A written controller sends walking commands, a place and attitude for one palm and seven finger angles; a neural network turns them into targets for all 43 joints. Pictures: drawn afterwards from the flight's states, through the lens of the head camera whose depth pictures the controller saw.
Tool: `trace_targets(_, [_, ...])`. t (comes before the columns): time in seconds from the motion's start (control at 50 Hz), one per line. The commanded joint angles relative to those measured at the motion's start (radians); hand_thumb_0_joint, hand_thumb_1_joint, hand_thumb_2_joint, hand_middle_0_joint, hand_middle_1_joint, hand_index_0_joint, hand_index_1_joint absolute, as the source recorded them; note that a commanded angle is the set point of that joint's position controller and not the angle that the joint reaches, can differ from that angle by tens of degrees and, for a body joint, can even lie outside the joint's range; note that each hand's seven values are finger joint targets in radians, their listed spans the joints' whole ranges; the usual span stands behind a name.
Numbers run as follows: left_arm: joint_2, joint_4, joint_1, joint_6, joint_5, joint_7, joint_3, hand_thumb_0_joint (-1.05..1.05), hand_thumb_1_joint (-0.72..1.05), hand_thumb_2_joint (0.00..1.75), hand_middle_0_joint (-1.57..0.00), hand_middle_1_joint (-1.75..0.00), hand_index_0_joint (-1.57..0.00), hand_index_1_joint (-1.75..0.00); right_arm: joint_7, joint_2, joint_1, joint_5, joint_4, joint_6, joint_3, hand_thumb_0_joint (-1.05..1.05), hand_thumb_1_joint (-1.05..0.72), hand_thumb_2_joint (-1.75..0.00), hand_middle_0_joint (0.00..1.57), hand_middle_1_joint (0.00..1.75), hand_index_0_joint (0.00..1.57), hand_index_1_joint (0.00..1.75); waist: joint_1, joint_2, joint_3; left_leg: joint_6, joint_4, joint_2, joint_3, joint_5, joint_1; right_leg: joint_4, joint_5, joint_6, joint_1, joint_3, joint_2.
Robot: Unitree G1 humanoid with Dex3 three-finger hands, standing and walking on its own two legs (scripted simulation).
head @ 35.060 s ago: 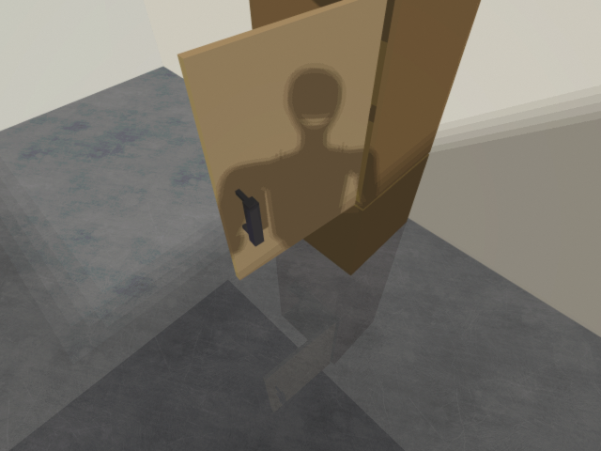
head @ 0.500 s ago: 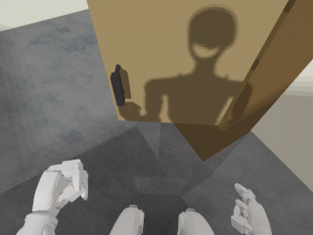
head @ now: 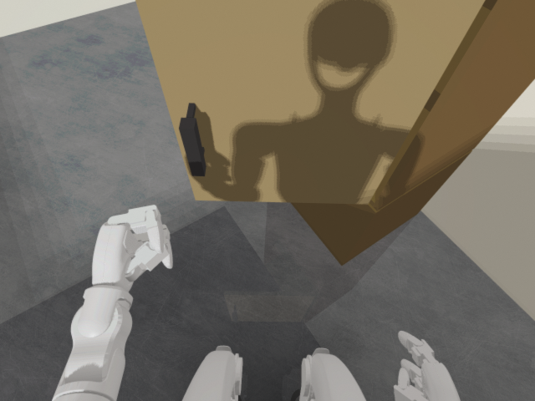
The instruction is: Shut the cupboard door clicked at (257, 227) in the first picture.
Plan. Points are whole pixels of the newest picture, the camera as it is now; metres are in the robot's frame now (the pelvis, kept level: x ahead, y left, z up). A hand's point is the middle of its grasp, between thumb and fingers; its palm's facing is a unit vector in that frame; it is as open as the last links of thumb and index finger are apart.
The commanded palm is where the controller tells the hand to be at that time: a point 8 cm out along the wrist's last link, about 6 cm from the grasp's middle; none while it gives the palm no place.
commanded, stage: bring the fist close to the handle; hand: left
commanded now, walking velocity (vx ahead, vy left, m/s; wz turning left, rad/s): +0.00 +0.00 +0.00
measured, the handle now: (195, 140) +0.53 +0.16 +0.02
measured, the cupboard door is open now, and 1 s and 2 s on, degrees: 56 56 44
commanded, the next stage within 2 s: push the door shut along its arc in 0.90 s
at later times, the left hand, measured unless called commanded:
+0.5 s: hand (202, 200) +0.41 +0.12 +0.02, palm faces +0.00 -1.00 -0.01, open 3.1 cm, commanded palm +0.39 +0.17 +0.02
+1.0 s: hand (204, 194) +0.42 +0.12 +0.03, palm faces +0.02 -1.00 -0.04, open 3.1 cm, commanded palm +0.39 +0.17 +0.02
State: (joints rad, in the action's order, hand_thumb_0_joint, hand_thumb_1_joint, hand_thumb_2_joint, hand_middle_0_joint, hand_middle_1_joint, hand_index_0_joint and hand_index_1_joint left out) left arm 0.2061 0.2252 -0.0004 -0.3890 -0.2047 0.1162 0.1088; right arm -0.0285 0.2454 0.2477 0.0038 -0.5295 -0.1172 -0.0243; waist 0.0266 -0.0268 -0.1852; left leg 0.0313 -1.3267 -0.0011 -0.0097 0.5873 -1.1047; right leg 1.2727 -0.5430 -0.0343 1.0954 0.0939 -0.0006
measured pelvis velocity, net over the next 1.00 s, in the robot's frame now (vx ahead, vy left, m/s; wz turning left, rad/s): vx -0.01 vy -0.01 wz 0.00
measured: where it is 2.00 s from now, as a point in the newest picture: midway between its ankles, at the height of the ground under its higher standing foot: outside the picture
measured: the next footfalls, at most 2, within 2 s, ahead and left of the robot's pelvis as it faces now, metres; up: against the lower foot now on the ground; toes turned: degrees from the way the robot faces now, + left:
none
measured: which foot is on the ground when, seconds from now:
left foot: down 0.00-1.00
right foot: down 0.00-1.00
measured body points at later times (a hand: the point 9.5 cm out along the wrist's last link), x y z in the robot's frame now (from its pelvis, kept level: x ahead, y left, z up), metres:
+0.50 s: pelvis +0.00 +0.01 +0.00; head +0.11 +0.01 +0.43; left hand +0.40 +0.18 +0.02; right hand +0.11 -0.25 -0.12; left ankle +0.02 +0.10 -0.62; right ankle +0.04 -0.11 -0.62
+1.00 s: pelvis -0.01 -0.01 +0.00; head +0.11 -0.01 +0.43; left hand +0.41 +0.18 +0.03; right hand +0.08 -0.27 -0.12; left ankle +0.02 +0.10 -0.62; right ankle +0.04 -0.11 -0.62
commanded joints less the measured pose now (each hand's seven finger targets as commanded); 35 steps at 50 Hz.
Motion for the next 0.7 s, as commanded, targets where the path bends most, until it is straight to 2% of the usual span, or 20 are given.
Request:
trace_targets(0.0, [0.073,-0.068,-0.250,-0.064,0.033,-0.010,-0.007,0.00,0.90,0.90,-1.30,-1.50,-1.30,-1.50,0.000,0.149,0.001,-0.003,0.113,-0.022,0.068,0.00,-0.90,-0.90,0.20,0.30,0.20,0.30,0.038,0.028,-0.255,-0.008,0.203,-0.003,-0.052,-0.208,0.148,-0.177,0.169,0.005,-0.203,-0.066,-0.006])
trace_targets(0.02, [0.068,-0.062,-0.293,-0.067,0.033,-0.004,-0.019,0.00,0.90,0.90,-1.30,-1.50,-1.30,-1.50,-0.003,0.151,0.004,-0.002,0.112,-0.021,0.068,0.00,-0.90,-0.90,0.20,0.30,0.20,0.30,0.044,0.011,-0.257,-0.006,0.198,-0.005,-0.051,-0.213,0.150,-0.177,0.174,0.003,-0.198,-0.067,-0.007])
trace_targets(0.04, [0.099,-0.059,-0.341,-0.076,0.035,-0.007,0.012,0.00,0.90,0.90,-1.30,-1.50,-1.30,-1.50,-0.005,0.153,0.009,-0.002,0.101,-0.019,0.071,0.00,-0.90,-0.90,0.20,0.30,0.20,0.30,0.036,0.003,-0.288,-0.010,0.201,-0.002,-0.054,-0.228,0.170,-0.171,0.188,0.001,-0.203,-0.066,-0.005])
trace_targets(0.06, [0.077,-0.066,-0.370,-0.085,0.035,-0.004,-0.009,0.00,0.90,0.90,-1.30,-1.50,-1.30,-1.50,-0.005,0.151,0.006,-0.002,0.102,-0.019,0.072,0.00,-0.90,-0.90,0.20,0.30,0.20,0.30,0.037,-0.019,-0.312,-0.011,0.202,-0.003,-0.054,-0.246,0.196,-0.167,0.205,0.000,-0.200,-0.066,-0.004])
trace_targets(0.14, [0.108,-0.066,-0.485,-0.131,0.023,-0.035,0.042,0.00,0.90,0.90,-1.30,-1.50,-1.30,-1.50,-0.005,0.151,0.012,0.005,0.074,-0.018,0.075,0.00,-0.90,-0.90,0.20,0.30,0.20,0.30,0.025,-0.056,-0.421,-0.023,0.191,0.000,-0.065,-0.332,0.265,-0.135,0.266,-0.002,-0.197,-0.059,-0.005])
trace_targets(0.2, [0.075,0.013,-0.493,-0.146,0.042,-0.062,0.023,0.00,0.90,0.90,-1.30,-1.50,-1.30,-1.50,0.010,0.146,0.024,0.011,0.053,-0.008,0.077,0.00,-0.90,-0.90,0.20,0.30,0.20,0.30,0.031,-0.047,-0.416,-0.031,0.190,0.004,-0.067,-0.370,0.276,-0.125,0.293,-0.001,-0.182,-0.051,-0.005])
trace_targets(0.22, [0.098,0.056,-0.484,-0.142,0.047,-0.071,0.049,0.00,0.90,0.90,-1.30,-1.50,-1.30,-1.50,0.011,0.151,0.034,0.012,0.054,-0.003,0.078,0.00,-0.90,-0.90,0.20,0.30,0.20,0.30,0.026,-0.032,-0.411,-0.028,0.188,0.001,-0.066,-0.377,0.255,-0.123,0.300,-0.003,-0.191,-0.051,-0.008])
trace_targets(0.26, [0.060,0.137,-0.509,-0.129,0.070,-0.076,0.013,0.00,0.90,0.90,-1.30,-1.50,-1.30,-1.50,0.021,0.146,0.039,0.013,0.044,0.014,0.078,0.00,-0.90,-0.90,0.20,0.30,0.20,0.30,0.040,-0.026,-0.390,-0.030,0.192,0.003,-0.061,-0.369,0.246,-0.125,0.304,0.000,-0.182,-0.050,-0.007])
trace_targets(0.3, [0.046,0.192,-0.574,-0.118,0.083,-0.081,-0.002,0.00,0.90,0.90,-1.30,-1.50,-1.30,-1.50,0.024,0.149,0.048,0.011,0.040,0.030,0.080,0.00,-0.90,-0.90,0.20,0.30,0.20,0.30,0.058,-0.025,-0.352,-0.029,0.199,0.004,-0.061,-0.340,0.234,-0.136,0.284,0.001,-0.161,-0.050,-0.008])
trace_targets(0.32, [0.064,0.210,-0.587,-0.116,0.080,-0.086,0.021,0.00,0.90,0.90,-1.30,-1.50,-1.30,-1.50,0.023,0.153,0.060,0.009,0.044,0.033,0.083,0.00,-0.90,-0.90,0.20,0.30,0.20,0.30,0.058,-0.003,-0.359,-0.026,0.197,0.004,-0.064,-0.343,0.229,-0.138,0.284,0.000,-0.168,-0.050,-0.013])
trace_targets(0.34, [0.055,0.203,-0.636,-0.123,0.085,-0.088,0.009,0.00,0.90,0.90,-1.30,-1.50,-1.30,-1.50,0.025,0.152,0.055,0.011,0.042,0.037,0.084,0.00,-0.90,-0.90,0.20,0.30,0.20,0.30,0.060,-0.028,-0.377,-0.029,0.199,0.004,-0.060,-0.340,0.238,-0.138,0.284,0.001,-0.165,-0.053,-0.008])
trace_targets(0.36, [0.035,0.222,-0.659,-0.128,0.083,-0.091,-0.002,0.00,0.90,0.90,-1.30,-1.50,-1.30,-1.50,0.026,0.151,0.060,0.010,0.038,0.041,0.085,0.00,-0.90,-0.90,0.20,0.30,0.20,0.30,0.069,-0.008,-0.380,-0.028,0.200,0.006,-0.064,-0.334,0.249,-0.142,0.278,0.001,-0.158,-0.051,-0.009])
trace_targets(0.38, [0.035,0.223,-0.708,-0.138,0.079,-0.096,0.003,0.00,0.90,0.90,-1.30,-1.50,-1.30,-1.50,0.026,0.150,0.063,0.012,0.032,0.042,0.086,0.00,-0.90,-0.90,0.20,0.30,0.20,0.30,0.073,-0.025,-0.395,-0.027,0.194,0.005,-0.061,-0.340,0.253,-0.141,0.285,0.002,-0.158,-0.053,-0.009])
trace_targets(0.44, [0.092,0.267,-0.817,-0.183,0.084,-0.117,0.056,0.00,0.90,0.90,-1.30,-1.50,-1.30,-1.50,0.022,0.153,0.072,0.018,0.012,0.044,0.084,0.00,-0.90,-0.90,0.20,0.30,0.20,0.30,0.082,-0.003,-0.411,-0.026,0.182,0.003,-0.065,-0.322,0.226,-0.131,0.277,0.003,-0.158,-0.060,-0.011])
trace_targets(0.48, [0.071,0.306,-0.909,-0.216,0.099,-0.132,0.039,0.00,0.90,0.90,-1.30,-1.50,-1.30,-1.50,0.025,0.147,0.080,0.025,-0.008,0.043,0.085,0.00,-0.90,-0.90,0.20,0.30,0.20,0.30,0.101,-0.021,-0.407,-0.024,0.168,0.000,-0.063,-0.310,0.220,-0.125,0.269,0.005,-0.134,-0.062,-0.010])
trace_targets(0.52, [0.125,0.337,-0.838,-0.235,0.110,-0.144,0.100,0.00,0.90,0.90,-1.30,-1.50,-1.30,-1.50,0.031,0.154,0.091,0.030,0.005,0.045,0.088,0.00,-0.90,-0.90,0.20,0.30,0.20,0.30,0.064,-0.032,-0.459,-0.025,0.170,-0.005,-0.056,-0.333,0.218,-0.114,0.289,0.000,-0.169,-0.064,-0.014])
trace_targets(0.54, [0.114,0.372,-0.809,-0.235,0.121,-0.144,0.094,0.00,0.90,0.90,-1.30,-1.50,-1.30,-1.50,0.036,0.151,0.086,0.030,0.001,0.051,0.087,0.00,-0.90,-0.90,0.20,0.30,0.20,0.30,0.056,-0.039,-0.476,-0.028,0.173,-0.003,-0.052,-0.342,0.227,-0.112,0.300,0.000,-0.171,-0.066,-0.011])
trace_targets(0.58, [0.097,0.412,-0.802,-0.225,0.127,-0.141,0.084,0.00,0.90,0.90,-1.30,-1.50,-1.30,-1.50,0.045,0.151,0.098,0.031,-0.001,0.065,0.089,0.00,-0.90,-0.90,0.20,0.30,0.20,0.30,0.065,-0.022,-0.462,-0.028,0.179,-0.001,-0.047,-0.338,0.216,-0.120,0.303,0.003,-0.177,-0.065,-0.012])
trace_targets(0.64, [0.115,0.440,-0.732,-0.197,0.121,-0.128,0.105,0.00,0.90,0.90,-1.30,-1.50,-1.30,-1.50,0.050,0.150,0.105,0.022,0.021,0.084,0.087,0.00,-0.90,-0.90,0.20,0.30,0.20,0.30,0.044,-0.006,-0.461,-0.021,0.193,-0.007,-0.027,-0.337,0.178,-0.139,0.337,0.003,-0.251,-0.078,-0.014])
trace_targets(0.68, [0.109,0.427,-0.772,-0.192,0.109,-0.120,0.099,0.00,0.90,0.90,-1.30,-1.50,-1.30,-1.50,0.047,0.149,0.109,0.019,0.020,0.093,0.089,0.00,-0.90,-0.90,0.20,0.30,0.20,0.30,0.064,0.038,-0.433,-0.014,0.195,-0.008,-0.020,-0.296,0.147,-0.162,0.321,0.009,-0.270,-0.088,-0.013])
